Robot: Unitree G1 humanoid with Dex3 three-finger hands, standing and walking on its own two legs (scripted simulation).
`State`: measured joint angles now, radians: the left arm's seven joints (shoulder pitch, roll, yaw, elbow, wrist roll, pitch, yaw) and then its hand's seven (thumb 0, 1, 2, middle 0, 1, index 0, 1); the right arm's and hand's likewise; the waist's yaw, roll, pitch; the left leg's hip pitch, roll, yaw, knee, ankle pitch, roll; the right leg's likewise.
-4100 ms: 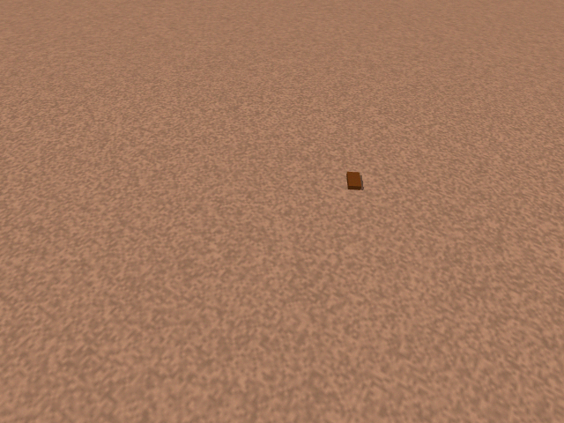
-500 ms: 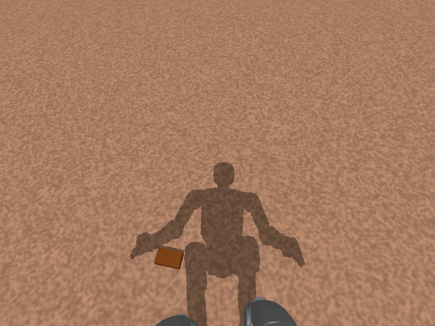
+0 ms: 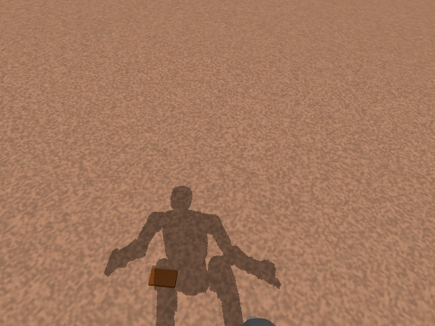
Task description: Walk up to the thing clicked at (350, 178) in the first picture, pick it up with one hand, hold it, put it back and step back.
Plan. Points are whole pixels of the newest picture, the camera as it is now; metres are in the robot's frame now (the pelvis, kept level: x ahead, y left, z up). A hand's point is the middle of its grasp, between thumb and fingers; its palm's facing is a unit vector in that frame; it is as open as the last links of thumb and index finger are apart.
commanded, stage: walk up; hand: left
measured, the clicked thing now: (163, 277) +0.44 +0.20 -0.73
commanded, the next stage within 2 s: stand in 1.46 s
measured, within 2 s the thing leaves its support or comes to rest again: neither
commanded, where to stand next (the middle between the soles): +0.11 -0.02 m, yaw +1 degrees
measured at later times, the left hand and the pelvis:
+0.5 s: hand out of the picture +0.14 +0.22 -0.13, palm faces -0.03 -0.93 -0.36, open 7.3 cm; pelvis +0.03 -0.03 +0.01, yaw -1 degrees
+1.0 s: hand out of the picture +0.14 +0.22 -0.12, palm faces -0.01 -0.95 -0.31, open 7.3 cm; pelvis +0.03 -0.03 +0.03, yaw -1 degrees
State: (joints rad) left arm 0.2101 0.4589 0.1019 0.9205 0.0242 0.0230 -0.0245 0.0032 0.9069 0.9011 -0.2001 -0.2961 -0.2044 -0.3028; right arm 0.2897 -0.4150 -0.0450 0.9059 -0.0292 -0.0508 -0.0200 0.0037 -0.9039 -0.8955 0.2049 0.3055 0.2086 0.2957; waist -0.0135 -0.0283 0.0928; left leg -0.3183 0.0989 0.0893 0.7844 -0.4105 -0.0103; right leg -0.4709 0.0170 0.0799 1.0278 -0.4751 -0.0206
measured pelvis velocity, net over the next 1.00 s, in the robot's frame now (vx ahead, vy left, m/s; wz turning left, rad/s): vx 0.03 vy -0.03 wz -0.02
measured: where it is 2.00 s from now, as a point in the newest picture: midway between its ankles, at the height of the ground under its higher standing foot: outside the picture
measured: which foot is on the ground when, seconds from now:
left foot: down 0.00-1.00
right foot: up 0.00-0.08, down 0.10-1.00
